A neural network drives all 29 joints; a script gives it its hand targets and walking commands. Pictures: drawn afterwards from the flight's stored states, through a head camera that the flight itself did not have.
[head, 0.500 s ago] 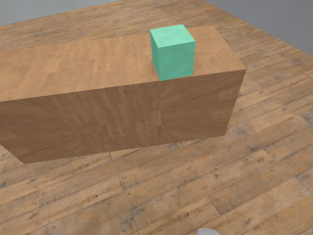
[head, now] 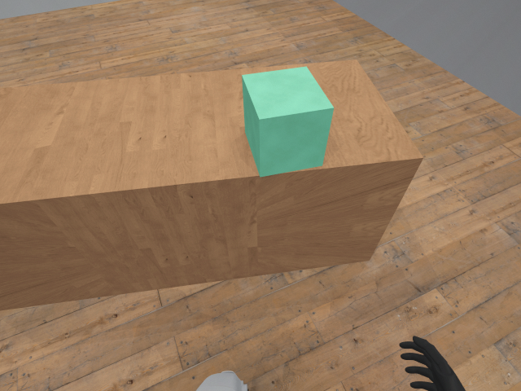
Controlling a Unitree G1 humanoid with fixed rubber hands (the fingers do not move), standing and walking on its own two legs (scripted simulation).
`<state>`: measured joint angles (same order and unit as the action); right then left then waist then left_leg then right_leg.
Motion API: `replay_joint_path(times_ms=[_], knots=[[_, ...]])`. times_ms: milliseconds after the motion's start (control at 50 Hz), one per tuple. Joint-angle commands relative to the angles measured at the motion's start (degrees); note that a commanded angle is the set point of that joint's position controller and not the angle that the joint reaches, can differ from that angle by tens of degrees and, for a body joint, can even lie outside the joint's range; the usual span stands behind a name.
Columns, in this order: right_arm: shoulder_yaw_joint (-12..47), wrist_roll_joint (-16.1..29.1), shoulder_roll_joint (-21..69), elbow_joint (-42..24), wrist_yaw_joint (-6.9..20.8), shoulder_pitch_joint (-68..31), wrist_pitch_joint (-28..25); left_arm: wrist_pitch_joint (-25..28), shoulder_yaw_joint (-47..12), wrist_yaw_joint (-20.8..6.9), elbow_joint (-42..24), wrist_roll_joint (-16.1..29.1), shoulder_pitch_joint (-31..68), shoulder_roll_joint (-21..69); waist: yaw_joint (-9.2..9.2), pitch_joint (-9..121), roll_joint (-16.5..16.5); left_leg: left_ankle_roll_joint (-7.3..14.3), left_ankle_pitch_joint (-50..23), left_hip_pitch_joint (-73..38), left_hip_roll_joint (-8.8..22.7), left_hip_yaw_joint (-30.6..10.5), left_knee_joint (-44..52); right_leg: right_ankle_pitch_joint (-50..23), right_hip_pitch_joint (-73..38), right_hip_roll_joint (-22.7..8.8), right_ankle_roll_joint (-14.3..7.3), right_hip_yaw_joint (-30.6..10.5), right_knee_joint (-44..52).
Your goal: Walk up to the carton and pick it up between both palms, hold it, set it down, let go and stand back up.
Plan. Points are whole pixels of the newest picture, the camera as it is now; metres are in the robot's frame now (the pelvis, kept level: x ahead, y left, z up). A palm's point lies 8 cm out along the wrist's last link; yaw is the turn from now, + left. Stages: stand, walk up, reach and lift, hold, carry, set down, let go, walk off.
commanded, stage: walk up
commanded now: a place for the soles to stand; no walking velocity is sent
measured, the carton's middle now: (283, 121) +0.76 +0.00 -0.06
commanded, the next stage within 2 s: none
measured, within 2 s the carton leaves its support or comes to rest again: neither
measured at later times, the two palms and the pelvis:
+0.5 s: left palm (186, 254) +0.36 +0.19 -0.08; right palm out of the picture +0.11 -0.28 -0.12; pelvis +0.18 -0.02 +0.00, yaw -8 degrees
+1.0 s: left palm (158, 257) +0.37 +0.26 -0.12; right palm (413, 258) +0.37 -0.25 -0.08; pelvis +0.29 +0.01 +0.00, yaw -9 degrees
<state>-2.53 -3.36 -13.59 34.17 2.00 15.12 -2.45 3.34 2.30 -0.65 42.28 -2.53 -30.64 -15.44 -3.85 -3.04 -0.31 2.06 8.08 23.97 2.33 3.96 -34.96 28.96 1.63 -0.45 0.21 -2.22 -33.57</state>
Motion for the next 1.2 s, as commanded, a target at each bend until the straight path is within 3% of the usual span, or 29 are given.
replay_joint_path(times_ms=[0,20,60,100,120,200,300,360,400,420,440,460,480,500,580,640,700,760,800,840,860,880,900,920,1000,1080,1120,1140,1180], knots=[[-4.9,0.2,-16.5,-1.3,-2.7,18.7,-1.0,-1.5,1.3,0.8,-7.3,0.0,-5.6,-6.1,8.92,7.7,11.4,13.1,24.8,-29.0,25.3,-46.8,20.5,5.4,34.3,2.8,-1.0,-2.7,-40.5],[-4.3,1.2,-14.4,-1.6,-3.1,16.0,-0.7,-2.0,1.8,0.9,-7.9,-0.3,-1.9,-8.0,8.62,3.1,7.6,12.5,26.1,-24.2,23.9,-43.5,22.3,1.6,35.5,0.8,-0.8,-4.6,-44.0],[-3.0,1.1,-11.4,-1.8,-3.1,11.3,-0.8,-1.8,1.6,0.3,-8.6,0.3,1.7,-6.6,6.81,-2.3,4.5,10.1,8.9,-17.3,18.5,-25.5,19.2,-5.3,34.6,-1.4,-0.6,-4.3,-42.6],[-2.0,0.8,-9.3,-1.1,-2.6,8.5,-1.4,-1.7,1.3,-0.4,-8.6,0.4,1.7,-4.8,4.75,-2.9,4.7,9.0,-2.4,-11.0,14.5,-13.9,18.1,-7.6,29.3,-2.4,-0.1,-3.9,-36.9],[-1.7,0.6,-9.0,-0.5,-2.3,8.5,-1.7,-1.7,1.3,-0.7,-8.3,0.4,1.2,-3.9,4.27,-2.0,5.5,9.1,-6.0,-10.3,13.4,-11.4,17.7,-8.7,27.6,-1.7,0.2,-2.8,-36.1],[-1.3,0.8,-9.6,1.8,-2.1,11.3,-2.4,-1.9,0.9,-1.5,-9.7,0.4,6.5,-2.1,5.12,-1.6,7.7,10.0,-10.2,-13.1,12.8,-6.4,17.4,-12.7,30.5,-2.1,1.1,0.0,-25.3],[-1.5,0.9,-12.1,2.8,-1.7,14.0,-1.4,-1.5,1.0,-1.7,-12.2,0.4,14.8,-1.7,7.86,-2.8,9.3,9.8,-1.1,-12.9,12.7,-3.5,17.1,-17.0,26.8,-2.3,0.2,3.1,-9.2],[-1.6,0.9,-13.1,2.8,-1.6,14.5,-0.5,-0.9,1.8,-1.2,-12.4,0.1,14.6,-2.5,6.95,-3.2,8.6,9.8,3.4,-9.9,14.3,-3.7,15.0,-16.8,20.0,-0.8,-1.4,4.9,-4.4],[-1.2,1.2,-12.7,2.7,-1.5,14.0,0.1,-0.2,2.5,-0.6,-11.1,-0.4,9.8,-3.2,3.86,-2.2,5.0,7.9,3.3,-6.3,13.2,-1.8,8.5,-18.6,11.0,0.9,-2.7,5.8,-0.4],[-0.6,1.3,-11.1,2.7,-1.4,15.2,0.4,0.1,3.3,-0.1,-9.7,-0.7,5.5,-4.8,1.86,0.0,0.4,6.2,2.2,-4.1,11.0,0.8,0.1,-16.8,4.8,1.0,-3.7,4.4,0.7],[0.6,1.5,-8.3,1.7,-1.2,17.2,0.5,0.4,4.5,0.4,-8.9,-1.4,0.5,-8.5,-0.63,4.5,-7.8,3.2,4.7,1.4,7.3,4.4,-14.2,-9.5,-3.1,-6.0,-6.5,-6.8,3.1],[1.1,1.3,-6.5,-0.1,-0.9,18.7,0.9,0.4,5.4,1.2,-9.1,-1.8,-3.4,-13.3,-1.73,6.5,-15.5,-0.1,22.9,10.9,0.5,4.1,-29.4,-3.1,-7.8,-19.2,-11.9,-31.1,11.2],[-0.2,0.5,-10.8,-1.0,-1.2,16.4,2.3,-0.4,5.6,2.3,-8.7,-0.5,-3.6,-14.4,-2.31,5.2,-9.8,-0.9,27.7,14.5,0.5,-1.7,-35.9,2.3,-5.8,-23.3,-16.7,-40.4,16.3],[-0.9,0.0,-12.0,-1.6,-1.2,13.2,2.9,-0.6,5.2,2.7,-8.8,0.3,-2.2,-12.9,-2.36,2.0,-7.6,-1.3,24.6,16.5,1.8,-4.0,-39.2,0.8,-2.4,-22.6,-16.1,-38.7,17.1],[-0.9,1.1,-8.9,0.0,-0.4,14.9,2.2,0.1,2.8,2.1,-9.4,0.4,7.9,-8.2,3.43,-3.6,-6.0,-2.3,13.3,9.4,3.8,-6.6,-33.0,-18.0,11.3,-14.3,-11.5,-15.5,16.8],[-0.9,1.2,-7.3,1.0,0.3,15.3,2.4,0.8,2.4,1.6,-7.9,0.2,8.4,-7.3,4.06,-2.9,-7.2,-3.7,9.9,6.1,2.8,-4.5,-28.8,-21.7,15.0,-12.0,-12.3,-9.1,17.2],[-0.3,1.6,-5.5,0.1,-0.1,11.6,2.4,0.5,1.6,1.5,-7.4,0.6,9.0,-7.2,3.89,-2.6,-9.3,-4.4,7.1,1.5,2.4,-3.2,-16.6,-35.0,17.1,-9.3,-11.8,-2.4,13.6],[0.3,1.8,-5.2,-0.7,-0.9,7.4,1.9,-0.6,1.2,1.3,-7.2,1.4,8.1,-9.2,2.17,1.2,-10.6,-4.3,2.1,-3.4,0.7,-0.7,-7.4,-43.4,14.3,-8.3,-11.1,-1.0,7.6],[0.0,1.8,-5.9,-0.4,-1.6,8.1,1.7,-1.6,0.9,1.0,-7.6,1.7,8.5,-10.5,3.09,3.6,-9.1,-3.2,-1.6,-10.0,-0.9,0.0,-1.3,-39.6,15.7,-9.2,-10.1,-2.2,3.3],[-0.9,1.4,-8.8,0.1,-2.3,11.3,1.2,-2.3,-0.3,0.8,-8.3,2.1,8.7,-8.8,5.54,4.8,-2.8,-1.4,-10.0,-19.1,0.3,-2.8,6.0,-26.6,20.9,-7.7,-6.2,-2.5,-2.5],[-1.6,1.1,-11.6,-0.3,-2.6,11.3,0.9,-2.4,-1.3,0.7,-8.7,2.4,6.1,-6.5,5.39,6.7,3.7,1.0,-15.0,-22.7,6.9,-9.9,6.2,-15.4,23.9,-5.3,-3.3,-0.7,-7.3],[-2.0,1.5,-13.9,-1.7,-2.8,9.3,1.1,-3.0,-2.5,0.9,-8.9,2.7,1.7,-3.6,4.12,8.7,10.7,6.5,-11.6,-18.4,17.3,-23.2,11.0,1.0,22.5,-0.9,-0.2,2.0,-15.0],[-2.1,2.7,-14.3,-2.0,-3.1,7.3,1.9,-4.6,-1.8,1.6,-7.9,2.4,0.9,-4.7,3.94,7.7,10.2,12.6,-1.8,-12.2,20.5,-26.4,14.3,10.8,19.2,-0.9,0.5,0.7,-20.5],[-1.8,3.4,-13.5,-2.3,-3.2,4.9,2.4,-5.6,-1.1,1.9,-7.8,1.8,2.8,-6.1,4.01,4.4,10.6,13.6,4.2,-8.7,19.5,-27.2,16.0,9.6,20.4,-1.9,1.0,0.2,-22.4],[-0.8,2.5,-11.8,-2.4,-3.2,1.8,3.0,-5.2,-0.1,1.7,-7.2,1.9,5.0,-6.7,3.91,0.8,12.9,8.8,5.2,-3.7,12.4,-17.1,15.2,3.9,18.7,-1.9,1.4,1.2,-15.5],[-1.0,2.9,-12.0,-1.9,-2.7,0.7,3.5,-3.9,0.2,0.9,-6.4,1.7,4.7,-5.8,3.12,3.5,10.4,5.8,12.6,-3.0,9.4,-14.4,13.0,-7.0,11.5,-0.4,0.6,4.6,-1.2],[-0.7,3.6,-11.6,-1.7,-2.2,0.6,3.6,-3.2,0.4,0.7,-6.5,1.4,4.7,-6.2,2.48,3.4,8.4,2.9,17.2,0.5,8.2,-12.8,12.1,-12.0,6.8,-0.8,-0.8,3.2,6.5],[-0.3,4.0,-10.5,-1.9,-1.8,1.2,3.4,-2.9,0.7,0.7,-6.8,1.1,5.8,-7.3,2.74,2.8,6.4,1.0,19.3,3.0,7.3,-11.8,11.6,-10.0,6.4,-3.6,-2.1,-1.1,7.5],[0.0,4.1,-8.5,-1.2,-1.6,2.0,3.4,-2.7,1.2,0.4,-7.3,1.9,11.7,-9.6,4.75,-0.7,-0.8,-1.3,19.2,-4.8,1.9,-7.1,7.6,8.6,21.1,-7.2,-4.1,-7.4,12.9]])
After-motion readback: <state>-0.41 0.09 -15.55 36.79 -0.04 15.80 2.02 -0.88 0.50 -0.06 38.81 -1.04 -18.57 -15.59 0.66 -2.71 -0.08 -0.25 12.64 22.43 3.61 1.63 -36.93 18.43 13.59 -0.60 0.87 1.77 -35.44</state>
